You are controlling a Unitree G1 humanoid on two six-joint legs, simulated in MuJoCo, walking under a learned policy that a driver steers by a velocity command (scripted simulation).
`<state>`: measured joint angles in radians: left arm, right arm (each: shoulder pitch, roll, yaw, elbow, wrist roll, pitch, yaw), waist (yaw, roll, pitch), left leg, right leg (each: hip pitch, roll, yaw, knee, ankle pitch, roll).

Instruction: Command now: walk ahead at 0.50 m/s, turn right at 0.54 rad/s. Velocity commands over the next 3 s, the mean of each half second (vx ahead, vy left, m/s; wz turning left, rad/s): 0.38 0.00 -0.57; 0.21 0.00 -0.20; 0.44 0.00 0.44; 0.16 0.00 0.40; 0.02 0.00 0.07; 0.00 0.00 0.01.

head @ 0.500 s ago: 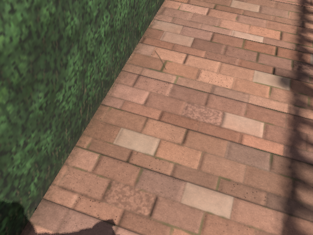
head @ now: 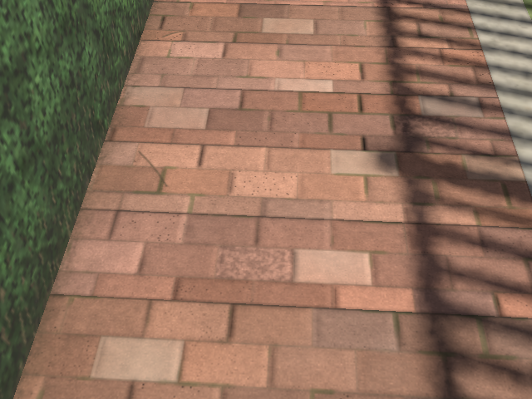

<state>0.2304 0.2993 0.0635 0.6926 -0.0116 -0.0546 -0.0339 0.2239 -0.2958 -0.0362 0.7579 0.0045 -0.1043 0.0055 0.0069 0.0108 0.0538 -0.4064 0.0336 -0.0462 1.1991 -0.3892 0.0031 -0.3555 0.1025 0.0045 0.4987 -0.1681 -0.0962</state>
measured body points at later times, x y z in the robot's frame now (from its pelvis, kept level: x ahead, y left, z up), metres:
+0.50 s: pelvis +0.25 +0.05 +0.00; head +0.29 +0.05 +0.45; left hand +0.45 +0.30 -0.11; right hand +0.33 -0.25 -0.09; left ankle +0.34 +0.14 -0.73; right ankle +0.17 -0.06 -0.65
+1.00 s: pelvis +0.34 -0.02 +0.02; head +0.35 -0.04 +0.47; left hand +0.53 +0.20 -0.09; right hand +0.35 -0.33 -0.11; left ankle +0.47 +0.11 -0.66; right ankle +0.27 -0.10 -0.73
